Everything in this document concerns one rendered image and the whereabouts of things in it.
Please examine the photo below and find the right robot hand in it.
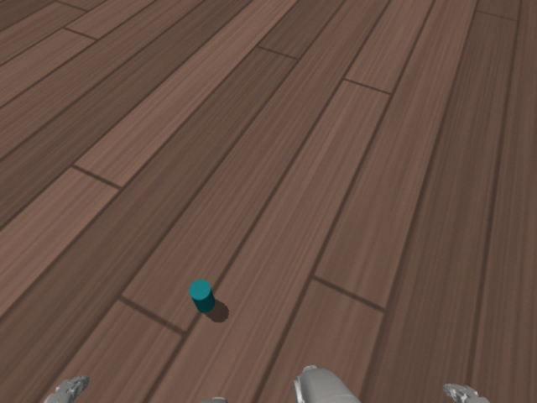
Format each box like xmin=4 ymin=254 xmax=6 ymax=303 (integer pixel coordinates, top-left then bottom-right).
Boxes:
xmin=443 ymin=384 xmax=490 ymax=403

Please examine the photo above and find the left robot hand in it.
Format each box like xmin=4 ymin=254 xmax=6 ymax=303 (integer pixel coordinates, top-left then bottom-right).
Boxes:
xmin=44 ymin=375 xmax=90 ymax=403

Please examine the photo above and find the can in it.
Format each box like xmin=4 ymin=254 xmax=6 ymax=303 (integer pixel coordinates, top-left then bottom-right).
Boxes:
xmin=190 ymin=280 xmax=215 ymax=312

